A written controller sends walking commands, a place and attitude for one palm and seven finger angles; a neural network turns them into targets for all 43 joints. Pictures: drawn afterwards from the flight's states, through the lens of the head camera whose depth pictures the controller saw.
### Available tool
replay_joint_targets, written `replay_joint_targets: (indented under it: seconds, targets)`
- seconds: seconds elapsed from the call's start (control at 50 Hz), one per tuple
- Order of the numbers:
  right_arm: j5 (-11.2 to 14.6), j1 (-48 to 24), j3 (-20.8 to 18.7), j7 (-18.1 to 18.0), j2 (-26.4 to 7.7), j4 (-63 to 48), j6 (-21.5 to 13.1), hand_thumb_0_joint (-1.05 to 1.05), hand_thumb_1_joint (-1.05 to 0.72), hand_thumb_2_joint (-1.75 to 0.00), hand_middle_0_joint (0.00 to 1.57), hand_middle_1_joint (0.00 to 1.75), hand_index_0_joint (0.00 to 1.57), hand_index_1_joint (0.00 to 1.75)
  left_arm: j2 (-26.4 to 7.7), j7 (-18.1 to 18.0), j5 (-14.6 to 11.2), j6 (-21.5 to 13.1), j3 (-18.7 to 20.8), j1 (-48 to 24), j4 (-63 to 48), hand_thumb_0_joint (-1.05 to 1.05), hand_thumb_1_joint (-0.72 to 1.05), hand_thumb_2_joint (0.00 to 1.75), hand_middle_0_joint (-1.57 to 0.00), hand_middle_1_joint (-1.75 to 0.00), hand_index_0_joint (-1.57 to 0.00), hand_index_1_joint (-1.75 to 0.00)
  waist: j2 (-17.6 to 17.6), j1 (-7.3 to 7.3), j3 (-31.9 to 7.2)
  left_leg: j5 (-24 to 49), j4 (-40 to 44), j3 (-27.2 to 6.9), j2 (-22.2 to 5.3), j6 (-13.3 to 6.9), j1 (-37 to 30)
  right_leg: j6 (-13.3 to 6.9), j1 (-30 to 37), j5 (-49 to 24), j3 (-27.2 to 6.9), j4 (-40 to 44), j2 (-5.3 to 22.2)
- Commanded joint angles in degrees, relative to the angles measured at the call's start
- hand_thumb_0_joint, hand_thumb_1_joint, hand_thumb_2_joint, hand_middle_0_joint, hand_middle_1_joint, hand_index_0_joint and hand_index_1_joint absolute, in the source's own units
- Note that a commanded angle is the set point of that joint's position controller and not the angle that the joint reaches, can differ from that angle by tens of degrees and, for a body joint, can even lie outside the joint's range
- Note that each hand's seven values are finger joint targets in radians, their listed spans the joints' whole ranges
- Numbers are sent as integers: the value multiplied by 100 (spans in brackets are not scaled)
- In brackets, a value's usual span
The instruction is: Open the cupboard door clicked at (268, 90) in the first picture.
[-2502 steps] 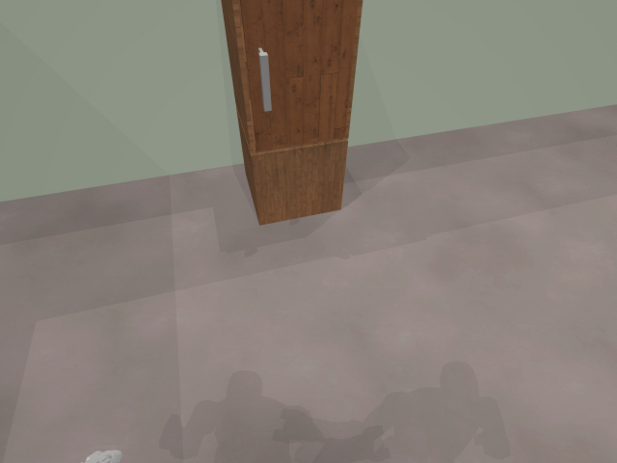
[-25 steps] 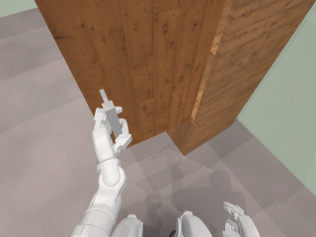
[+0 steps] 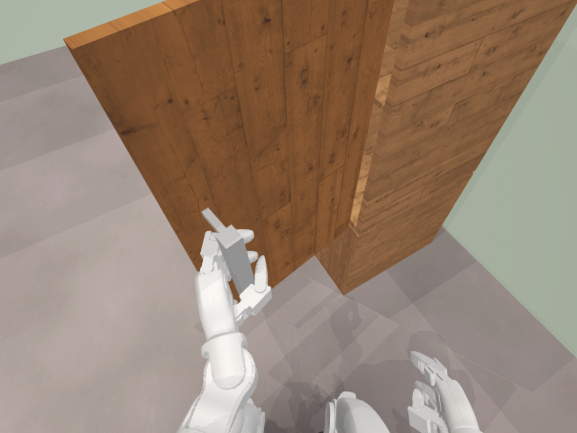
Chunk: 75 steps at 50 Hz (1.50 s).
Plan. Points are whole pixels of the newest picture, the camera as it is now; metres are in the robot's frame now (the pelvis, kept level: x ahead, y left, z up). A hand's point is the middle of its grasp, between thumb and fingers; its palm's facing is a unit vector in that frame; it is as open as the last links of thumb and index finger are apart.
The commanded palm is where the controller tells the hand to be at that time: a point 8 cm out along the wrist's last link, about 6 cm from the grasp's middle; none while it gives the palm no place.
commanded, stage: open thumb and fingers to let go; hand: left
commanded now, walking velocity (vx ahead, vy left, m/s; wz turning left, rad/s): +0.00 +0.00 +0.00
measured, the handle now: (231, 258) +0.35 +0.10 +0.03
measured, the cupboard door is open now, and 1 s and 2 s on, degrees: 100 100 100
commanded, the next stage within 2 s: slide the hand sideways off the handle in 0.64 s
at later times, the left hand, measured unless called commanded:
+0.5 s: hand (257, 287) +0.30 +0.06 +0.03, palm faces +0.27 -0.96 -0.02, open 14.4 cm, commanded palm +0.26 +0.10 +0.03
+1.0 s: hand (242, 310) +0.27 +0.07 +0.04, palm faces -0.22 -0.98 +0.01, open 16.5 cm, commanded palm +0.25 +0.11 +0.03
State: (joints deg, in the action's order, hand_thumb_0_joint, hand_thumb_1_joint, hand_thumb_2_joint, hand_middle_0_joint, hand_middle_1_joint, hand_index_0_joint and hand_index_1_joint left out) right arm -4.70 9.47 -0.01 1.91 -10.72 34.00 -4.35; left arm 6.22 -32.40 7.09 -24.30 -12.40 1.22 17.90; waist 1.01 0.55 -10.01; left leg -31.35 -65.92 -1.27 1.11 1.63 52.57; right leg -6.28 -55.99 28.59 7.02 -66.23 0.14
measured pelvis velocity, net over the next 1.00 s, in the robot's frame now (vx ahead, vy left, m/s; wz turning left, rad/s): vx -0.01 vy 0.03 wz -0.01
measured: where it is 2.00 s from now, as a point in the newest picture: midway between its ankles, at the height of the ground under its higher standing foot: outside the picture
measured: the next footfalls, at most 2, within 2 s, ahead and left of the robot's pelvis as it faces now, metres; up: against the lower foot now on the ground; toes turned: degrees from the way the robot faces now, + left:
none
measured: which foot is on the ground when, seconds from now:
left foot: down 0.00-1.00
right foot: down 0.00-1.00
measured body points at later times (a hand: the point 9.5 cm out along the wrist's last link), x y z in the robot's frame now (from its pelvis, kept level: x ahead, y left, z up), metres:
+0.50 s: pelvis -0.01 +0.01 +0.00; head +0.06 -0.01 +0.44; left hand +0.28 +0.11 +0.04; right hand +0.15 -0.22 -0.11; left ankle +0.01 +0.14 -0.64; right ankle +0.04 -0.05 -0.64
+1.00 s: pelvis -0.01 +0.03 -0.01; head +0.06 +0.01 +0.44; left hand +0.28 +0.13 +0.04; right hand +0.15 -0.20 -0.11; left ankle +0.01 +0.14 -0.64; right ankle +0.04 -0.05 -0.64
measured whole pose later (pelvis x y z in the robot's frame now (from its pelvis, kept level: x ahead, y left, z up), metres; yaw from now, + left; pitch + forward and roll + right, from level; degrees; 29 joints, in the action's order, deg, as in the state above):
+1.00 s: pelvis -0.01 +0.03 -0.01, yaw -1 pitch +16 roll +0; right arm 0.0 13.4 0.8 1.2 -13.4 28.5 -4.0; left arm -3.5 -0.2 -4.8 -22.1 -12.9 2.1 12.7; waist 2.5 0.3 -8.4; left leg -31.7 -68.7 0.0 2.1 -1.1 53.0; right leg -4.0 -55.9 27.9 5.7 -67.7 1.1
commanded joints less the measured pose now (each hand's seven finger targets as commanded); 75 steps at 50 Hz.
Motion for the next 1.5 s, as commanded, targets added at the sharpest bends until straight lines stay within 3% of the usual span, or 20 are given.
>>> replay_joint_targets:
  seconds: [0.0,0.2,0.6,0.64,0.72,0.74,0.76,0.78,0.82,0.84,0.88,0.92,0.94,1.08,1.14,1.2,1.28,1.34,1.4,1.48]
  targets:
    - [26,-70,-200,-45,-447,-800,-249,0,-90,-90,20,30,20,30,343,143,65,-342,-197,-880,-1254,0,20,60,-35,-127,-35,-127,-776,198,-1742,1024,471,16,128,-176,76,596,2347,-1841,-1359,1470,396]
    - [37,-91,-203,-80,-466,-788,-252,0,-90,-90,20,30,20,30,260,175,15,-350,-95,-1108,-1133,0,-50,30,-30,-120,-30,-120,-818,179,-1695,826,435,3,141,-177,226,601,2292,-1385,-1479,1560,449]
    - [25,-93,-189,-28,-493,-849,-286,0,-90,-90,20,30,20,30,508,-25,99,-331,-298,-1266,-1099,0,-50,30,-15,-30,-15,-30,-506,156,-1608,976,649,4,102,-212,-235,434,1719,-1125,-845,1282,162]
    - [29,-117,-191,-41,-499,-888,-287,0,-90,-90,20,30,20,30,376,-64,91,-325,-157,-1107,-1162,0,-50,30,-15,-30,-15,-30,-497,50,-1730,1065,662,-14,112,-203,-240,408,1818,-1196,-827,1237,140]
    - [28,-156,-160,-28,-474,-872,-286,0,-90,-90,20,30,20,30,565,-103,48,-274,-269,-1270,-1070,0,-50,30,-15,-30,-15,-30,-608,124,-1543,881,679,-6,105,-207,-221,432,1647,-901,-799,1288,129]
    - [34,100,-138,-12,-719,-779,-262,0,-90,-90,20,30,20,30,-126,1040,722,-429,-1320,-1371,-1084,0,-50,30,-15,-30,-15,-30,-627,608,-1168,853,456,40,92,-325,-115,442,1439,-1332,-914,1120,183]
    - [97,141,-195,-31,-704,-926,-232,0,-90,-90,20,30,20,30,-591,1663,503,-643,-820,-1687,-1550,0,-50,30,-15,-30,-15,-30,-345,379,-1749,928,434,22,132,-340,-131,390,1752,-1498,-983,1012,246]
    - [136,100,-201,-68,-697,-999,-222,0,-90,-90,20,30,20,30,-684,2152,381,-711,-846,-1645,-1621,0,-50,30,-15,-30,-15,-30,-324,364,-1921,922,397,31,132,-349,-171,390,1867,-1556,-1070,989,255]
    - [282,146,-164,-105,-711,-1139,-252,0,-90,-90,20,30,20,30,-626,3110,-132,-677,-947,-1427,-1528,0,-50,30,-15,-30,-15,-30,-472,452,-1627,782,373,3,141,-360,-63,412,1861,-1351,-1177,1120,267]
    - [367,109,-154,-115,-731,-1282,-272,0,-90,-90,20,30,20,30,-542,3434,-522,-610,-858,-1356,-1739,0,-50,30,-15,-30,-15,-30,-308,352,-1702,838,437,-20,149,-355,-181,365,1902,-1246,-1163,1145,245]
    - [489,93,-122,-128,-712,-1410,-304,0,-90,-90,20,30,20,30,-191,3704,-1107,-372,-831,-1002,-1720,0,-50,30,-15,-30,-15,-30,-367,311,-1447,763,581,-58,140,-339,-285,387,1720,-890,-1004,1243,186]
    - [537,114,-150,-127,-772,-1539,-298,0,-90,-90,20,30,20,30,-234,3643,-1351,-187,-578,-474,-1799,0,-50,30,-15,-30,-15,-30,-711,199,-1388,802,678,-84,123,-325,-304,404,1717,-764,-862,1250,145]
    - [523,62,-152,-115,-796,-1613,-310,0,-90,-90,20,30,20,30,-327,3542,-1339,-166,-471,-330,-1969,0,-50,30,-15,-30,-15,-30,-595,96,-1478,926,691,-116,127,-321,-322,367,1699,-855,-775,1119,133]
    - [405,202,-206,29,-805,-1805,-193,0,-90,-90,20,30,20,30,-651,3033,-590,-203,-509,331,-2586,0,-50,30,-15,-30,-15,-30,-438,157,-1219,873,516,-138,82,-282,-188,345,1104,-882,-667,701,113]
    - [403,203,-204,9,-816,-1913,-154,0,-90,-90,20,30,20,30,-810,2997,-506,-161,-394,693,-2741,0,-50,30,-15,-30,-15,-30,-436,70,-1286,767,492,-144,91,-289,-125,329,1100,-693,-684,683,79]
    - [424,232,-173,-7,-769,-2010,-102,0,-90,-90,20,30,20,30,-719,3010,-522,-50,-519,841,-3060,0,-50,30,-15,-30,-15,-30,-138,61,-1357,890,537,-164,83,-258,-313,323,1063,-819,-630,623,66]
    - [443,291,-167,-72,-756,-2063,-76,0,-90,-90,20,30,20,30,-738,3015,-637,84,-433,1226,-3277,0,-50,30,-15,-30,-15,-30,-397,103,-1427,1156,496,-190,67,-260,-371,357,1186,-1151,-582,611,28]
    - [438,276,-151,-105,-750,-2120,-98,0,-90,-90,20,30,20,30,-871,3047,-715,45,-308,1608,-3612,0,-50,30,-15,-30,-15,-30,-342,12,-1518,1439,480,-213,72,-240,-388,339,1300,-1395,-545,519,15]
    - [427,315,-142,-113,-735,-2062,-141,0,-90,-90,20,30,20,30,-882,3101,-697,-60,-370,1547,-3698,0,-50,30,-15,-30,-15,-30,-347,154,-1304,1338,391,-246,48,-226,-346,368,1046,-1308,-517,473,15]
    - [423,308,-147,-126,-737,-2069,-187,0,-90,-90,20,30,20,30,-1058,3210,-746,-151,-199,1914,-3721,0,-50,30,-15,-30,-15,-30,-291,102,-1355,1307,300,-218,71,-224,-232,363,1051,-1303,-559,429,8]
